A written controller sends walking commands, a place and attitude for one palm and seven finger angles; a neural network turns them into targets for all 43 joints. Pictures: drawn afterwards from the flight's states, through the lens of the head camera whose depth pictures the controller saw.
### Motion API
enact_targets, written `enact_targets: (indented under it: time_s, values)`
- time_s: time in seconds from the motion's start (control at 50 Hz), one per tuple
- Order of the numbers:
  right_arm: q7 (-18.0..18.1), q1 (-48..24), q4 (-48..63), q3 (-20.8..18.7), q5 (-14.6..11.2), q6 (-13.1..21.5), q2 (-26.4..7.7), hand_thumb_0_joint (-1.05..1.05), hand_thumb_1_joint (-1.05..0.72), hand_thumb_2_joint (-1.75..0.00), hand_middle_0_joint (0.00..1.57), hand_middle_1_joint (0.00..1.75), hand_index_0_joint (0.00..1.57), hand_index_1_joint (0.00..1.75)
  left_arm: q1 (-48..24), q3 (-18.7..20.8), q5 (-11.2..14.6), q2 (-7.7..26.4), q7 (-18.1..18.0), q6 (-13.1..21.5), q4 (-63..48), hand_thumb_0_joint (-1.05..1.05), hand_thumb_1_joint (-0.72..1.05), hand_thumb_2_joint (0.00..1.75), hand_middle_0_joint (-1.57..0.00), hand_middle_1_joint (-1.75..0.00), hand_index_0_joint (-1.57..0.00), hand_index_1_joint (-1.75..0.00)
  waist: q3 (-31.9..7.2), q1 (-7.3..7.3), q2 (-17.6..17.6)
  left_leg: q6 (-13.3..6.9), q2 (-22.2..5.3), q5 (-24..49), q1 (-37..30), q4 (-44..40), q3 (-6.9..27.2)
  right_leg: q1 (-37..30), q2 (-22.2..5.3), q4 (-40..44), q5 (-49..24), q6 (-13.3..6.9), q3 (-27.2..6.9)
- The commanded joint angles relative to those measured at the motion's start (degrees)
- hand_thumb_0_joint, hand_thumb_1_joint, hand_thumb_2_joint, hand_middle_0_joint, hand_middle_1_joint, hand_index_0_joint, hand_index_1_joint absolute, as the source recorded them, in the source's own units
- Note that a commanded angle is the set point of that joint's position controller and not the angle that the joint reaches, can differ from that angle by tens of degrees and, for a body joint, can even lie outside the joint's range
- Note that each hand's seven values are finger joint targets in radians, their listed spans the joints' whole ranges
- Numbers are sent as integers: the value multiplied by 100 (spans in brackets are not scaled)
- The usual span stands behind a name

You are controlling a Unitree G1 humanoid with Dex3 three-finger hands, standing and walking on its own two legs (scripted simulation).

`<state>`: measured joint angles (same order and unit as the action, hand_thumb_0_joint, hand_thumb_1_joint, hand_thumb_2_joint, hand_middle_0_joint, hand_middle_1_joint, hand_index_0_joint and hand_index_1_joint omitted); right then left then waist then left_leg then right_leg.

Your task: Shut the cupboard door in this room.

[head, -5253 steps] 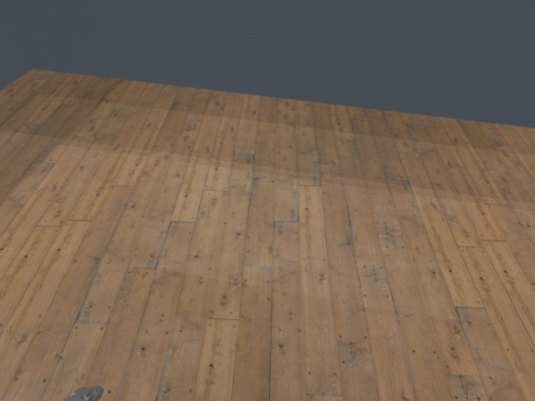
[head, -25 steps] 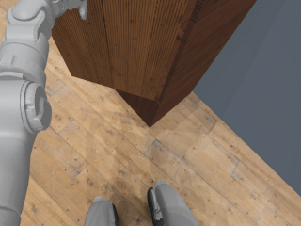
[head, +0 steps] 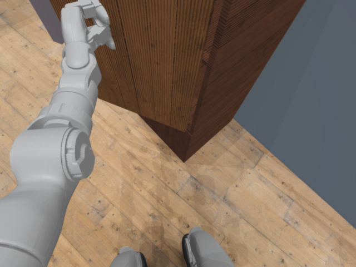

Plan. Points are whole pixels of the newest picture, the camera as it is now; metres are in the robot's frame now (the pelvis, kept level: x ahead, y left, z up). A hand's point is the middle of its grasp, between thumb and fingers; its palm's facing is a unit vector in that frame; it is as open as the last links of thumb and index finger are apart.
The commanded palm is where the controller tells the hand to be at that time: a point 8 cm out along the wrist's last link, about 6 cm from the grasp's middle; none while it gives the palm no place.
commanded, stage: pull the fist back off the door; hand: left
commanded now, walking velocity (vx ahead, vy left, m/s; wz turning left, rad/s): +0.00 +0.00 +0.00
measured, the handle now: (51, 3) +0.68 +0.14 +0.12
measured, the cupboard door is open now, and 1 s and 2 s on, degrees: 25 25 25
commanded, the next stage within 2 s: draw the hand back to the body in 0.46 s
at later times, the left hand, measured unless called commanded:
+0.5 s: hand (111, 62) +0.50 +0.03 +0.12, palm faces -0.01 -1.00 -0.04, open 3.1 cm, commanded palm +0.48 +0.08 +0.12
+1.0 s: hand (54, 105) +0.40 +0.11 +0.16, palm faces +0.01 -1.00 -0.03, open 3.1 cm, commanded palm +0.35 +0.16 +0.16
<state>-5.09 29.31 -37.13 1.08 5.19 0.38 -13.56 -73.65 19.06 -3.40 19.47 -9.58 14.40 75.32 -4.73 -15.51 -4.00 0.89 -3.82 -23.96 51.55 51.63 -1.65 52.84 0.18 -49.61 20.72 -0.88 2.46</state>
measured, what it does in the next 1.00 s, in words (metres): stands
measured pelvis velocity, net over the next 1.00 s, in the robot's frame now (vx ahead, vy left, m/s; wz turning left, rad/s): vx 0.00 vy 0.00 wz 0.00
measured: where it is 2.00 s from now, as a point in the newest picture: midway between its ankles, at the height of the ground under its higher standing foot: outside the picture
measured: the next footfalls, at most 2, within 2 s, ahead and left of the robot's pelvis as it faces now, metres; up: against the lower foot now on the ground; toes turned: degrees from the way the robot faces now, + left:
none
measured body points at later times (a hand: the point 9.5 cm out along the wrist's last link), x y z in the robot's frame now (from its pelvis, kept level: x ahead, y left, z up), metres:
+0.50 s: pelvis +0.01 +0.00 +0.02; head +0.09 -0.01 +0.46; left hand +0.49 +0.09 +0.12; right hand +0.04 -0.25 -0.11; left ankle -0.01 +0.13 -0.69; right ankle +0.02 -0.11 -0.69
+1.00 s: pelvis +0.00 +0.00 +0.04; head +0.02 -0.01 +0.49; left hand +0.39 +0.17 +0.16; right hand +0.07 -0.26 -0.09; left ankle -0.01 +0.13 -0.69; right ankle +0.01 -0.11 -0.69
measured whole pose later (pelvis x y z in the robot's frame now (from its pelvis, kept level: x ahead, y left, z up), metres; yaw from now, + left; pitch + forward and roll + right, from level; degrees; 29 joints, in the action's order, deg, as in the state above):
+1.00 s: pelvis +0.00 +0.00 +0.04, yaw +0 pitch +6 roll +0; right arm 0.8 20.7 -37.4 -1.0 -1.9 0.3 -14.8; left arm -24.8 6.5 7.6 8.6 -0.5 13.0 31.3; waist -4.0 -3.0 -2.8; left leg 0.8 -2.8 -20.1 23.5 37.8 -2.9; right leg 25.6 -0.3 -37.4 17.7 -0.5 1.5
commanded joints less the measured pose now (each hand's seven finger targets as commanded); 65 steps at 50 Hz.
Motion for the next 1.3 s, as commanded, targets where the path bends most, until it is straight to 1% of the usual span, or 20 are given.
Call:
enact_targets:
  time_s: [0.0, 0.1, 0.24, 0.3, 0.34, 0.4, 0.46, 0.52, 0.56, 0.6, 0.68, 0.76, 0.82, 0.88, 0.92, 1.0, 1.06, 1.08, 1.12, 1.28]
  values:
    - [50, 1203, 86, -485, -71, 89, -996, 0, -90, -90, 20, 30, 20, 30, -2495, -413, 167, 299, 82, 801, -1465, 0, 90, 90, -130, -150, -130, -150, -3001, -20, 139, -243, 462, 1952, -1816, -436, 83, -2234, 219, 721, -2558, 75, -64]
    - [55, 1007, 37, -545, -121, 46, -999, 0, -90, -90, 20, 30, 20, 30, -1943, -550, 268, -68, 18, 836, -1368, 0, 90, 90, -130, -150, -130, -150, -2620, 118, 240, -221, 500, 1865, -1970, -602, 12, -2241, 193, 836, -2450, 57, -39]
    - [99, 625, 174, -582, -175, 14, -908, 0, -90, -90, 20, 30, 20, 30, -1268, -639, 290, -256, -64, 1213, -2300, 0, 90, 90, -130, -150, -130, -150, -2938, 482, 162, -182, 503, 2471, -2470, -666, -25, -2609, 162, 682, -3020, 26, -27]
    - [132, 443, 192, -601, -218, -40, -887, 0, -90, -90, 20, 30, 20, 30, -1105, -833, 276, -445, -66, 1151, -2288, 0, 90, 90, -130, -150, -130, -150, -2643, 447, 433, -188, 480, 2227, -2397, -744, -49, -2619, 163, 750, -2869, 43, -29]
    - [162, 301, 236, -594, -269, -22, -854, 0, -90, -90, 20, 30, 20, 30, -1126, -996, 359, -681, -67, 1177, -2596, 0, 90, 90, -130, -150, -130, -150, -2784, 506, 203, -163, 474, 2299, -2696, -766, -27, -2560, 159, 746, -2806, 22, -21]
    - [214, 154, 184, -586, -286, -3, -832, 0, -90, -90, 20, 30, 20, 30, -1203, -1204, 453, -914, -64, 1132, -2616, 0, 90, 90, -130, -150, -130, -150, -2578, 400, 494, -176, 458, 2149, -2663, -797, -18, -2544, 161, 810, -2730, 48, -14]
    - [279, 111, 49, -540, -300, 14, -863, 0, -90, -90, 20, 30, 20, 30, -1527, -1138, 429, -749, -137, 1060, -2176, 0, 90, 90, -130, -150, -130, -150, -2144, 253, 707, -194, 465, 1629, -2400, -847, 29, -2302, 138, 903, -2264, 76, -41]
    - [304, 101, 53, -511, -256, 64, -879, 0, -90, -90, 20, 30, 20, 30, -1643, -924, 412, -527, -186, 1122, -2148, 0, 90, 90, -130, -150, -130, -150, -2481, 337, 470, -176, 496, 1731, -2487, -840, 69, -2383, 116, 797, -2251, 39, -48]
    - [287, 44, 53, -488, -248, 106, -840, 0, -90, -90, 20, 30, 20, 30, -1443, -937, 412, -606, -152, 1152, -1954, 0, 90, 90, -130, -150, -130, -150, -2554, 398, 414, -150, 491, 1811, -2455, -796, 69, -2359, 99, 742, -2302, 37, -43]
    - [261, 17, 219, -485, -255, 92, -867, 0, -90, -90, 20, 30, 20, 30, -636, -595, 414, -283, -69, 1144, -1989, 0, 90, 90, -130, -150, -130, -150, -2792, 734, 399, -139, 502, 1965, -2442, -875, 5, -2719, 102, 709, -2468, -2, -47]
    - [271, -116, 583, -505, -375, -7, -833, 0, -90, -90, 20, 30, 20, 30, 668, -456, 499, -141, 209, 1017, -2783, 0, 90, 90, -130, -150, -130, -150, -2871, 1099, 712, -180, 489, 2247, -2387, -1091, -150, -3495, 122, 814, -3036, -14, -79]
    - [381, -420, 768, -510, -550, -29, -801, 0, -90, -90, 20, 30, 20, 30, 1223, -613, 804, -197, 483, 762, -4037, 0, 90, 90, -130, -150, -130, -150, -2365, 1159, 1008, -229, 449, 1949, -2543, -1423, -230, -3860, 139, 1200, -2953, 20, -103]
    - [487, -723, 856, -503, -653, 100, -743, 0, -90, -90, 20, 30, 20, 30, 1455, -934, 970, -354, 681, 666, -5240, 0, 90, 90, -130, -150, -130, -150, -2309, 1177, 527, -250, 445, 1880, -3040, -1557, -268, -3932, 139, 1399, -2706, 17, -110]
    - [579, -978, 773, -458, -713, 248, -715, 0, -90, -90, 20, 30, 20, 30, 1879, -1170, 1088, -492, 886, 441, -5608, 0, 90, 90, -130, -150, -130, -150, -1775, 1149, 527, -254, 408, 1531, -3223, -1775, -194, -3698, 147, 1632, -2157, 34, -56]
    - [630, -1165, 821, -431, -757, 332, -692, 0, -90, -90, 20, 30, 20, 30, 2280, -1341, 1142, -607, 1007, 276, -6019, 0, 90, 90, -130, -150, -130, -150, -1673, 1236, 189, -241, 422, 1527, -3446, -1883, -181, -3738, 126, 1714, -2009, 3, -34]
    - [677, -1595, 947, -344, -807, 442, -691, 0, -90, -90, 20, 30, 20, 30, 3397, -1125, 1321, -429, 1182, -183, -6413, 0, 90, 90, -124, -144, -124, -144, -1324, 1484, 552, -238, 436, 1427, -3484, -2119, -142, -3916, 78, 1879, -1808, 4, 16]
    - [739, -1924, 1067, -251, -848, 437, -691, 0, -90, -90, 20, 30, 20, 30, 3781, -1041, 1398, -266, 1321, -517, -6783, 0, 90, 90, -116, -135, -116, -135, -910, 1540, 699, -247, 444, 1172, -3510, -2289, -119, -3920, 24, 2072, -1426, 29, -8]
    - [829, -2117, 1159, -225, -821, 353, -516, 0, -90, -90, 20, 30, 20, 30, 4008, -1524, 931, -114, 1062, -380, -7350, 0, 90, 90, -113, -132, -113, -132, -682, 1480, 893, -284, 454, 1201, -3731, -2569, -122, -3998, -71, 2406, -1199, 62, -189]
    - [929, -2238, 1146, -215, -785, 254, -557, 0, -90, -90, 20, 30, 20, 30, 4732, -1294, 868, 57, 838, -469, -7492, 0, 90, 90, -108, -126, -108, -126, -533, 1575, 923, -313, 420, 1223, -3909, -2713, -108, -4200, -84, 2628, -1097, 77, -191]
    - [1008, -2518, 1183, -33, -671, 150, -423, 0, -90, -90, 20, 30, 20, 30, 5476, -1154, 703, 187, 575, -713, -8775, 0, 90, 90, -86, -102, -86, -102, -311, 1588, 113, -239, 402, 1583, -4609, -3210, -56, -4686, -48, 2994, -1391, 15, -51]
